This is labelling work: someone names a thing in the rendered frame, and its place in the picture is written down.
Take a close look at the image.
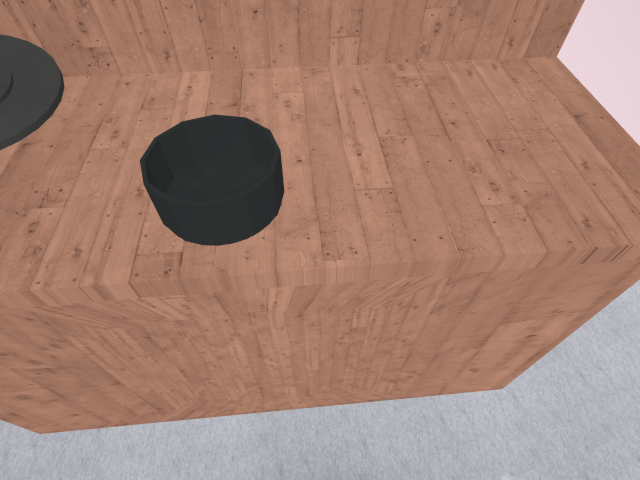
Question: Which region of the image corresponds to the table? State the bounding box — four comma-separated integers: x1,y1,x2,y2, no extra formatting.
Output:
0,0,640,434

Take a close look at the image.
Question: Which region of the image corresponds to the pot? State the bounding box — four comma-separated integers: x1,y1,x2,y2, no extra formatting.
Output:
140,115,284,246

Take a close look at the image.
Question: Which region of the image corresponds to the lid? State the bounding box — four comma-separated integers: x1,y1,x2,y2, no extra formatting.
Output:
0,35,64,150

